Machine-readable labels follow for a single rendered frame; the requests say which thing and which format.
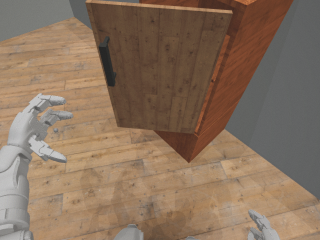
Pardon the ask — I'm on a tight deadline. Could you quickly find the robot right hand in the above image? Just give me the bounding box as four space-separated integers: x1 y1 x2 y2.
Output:
247 209 281 240

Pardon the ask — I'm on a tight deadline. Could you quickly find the robot left forearm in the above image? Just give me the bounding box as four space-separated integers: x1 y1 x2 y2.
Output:
0 145 33 237

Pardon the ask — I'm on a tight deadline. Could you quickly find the left robot thigh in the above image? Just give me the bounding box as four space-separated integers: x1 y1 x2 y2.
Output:
113 227 144 240

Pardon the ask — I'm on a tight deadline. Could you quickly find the cupboard door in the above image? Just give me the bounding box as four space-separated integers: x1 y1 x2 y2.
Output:
85 0 233 134

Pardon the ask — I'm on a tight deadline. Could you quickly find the left robot upper arm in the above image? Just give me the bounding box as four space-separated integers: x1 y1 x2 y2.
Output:
0 230 34 240

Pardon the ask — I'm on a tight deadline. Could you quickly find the handle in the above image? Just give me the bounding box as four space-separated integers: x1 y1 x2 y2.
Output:
98 36 117 87

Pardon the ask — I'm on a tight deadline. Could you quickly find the robot left hand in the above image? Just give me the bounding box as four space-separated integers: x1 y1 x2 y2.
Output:
7 93 74 163

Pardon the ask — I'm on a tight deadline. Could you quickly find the robot left shin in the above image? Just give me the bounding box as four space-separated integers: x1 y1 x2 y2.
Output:
127 224 138 229

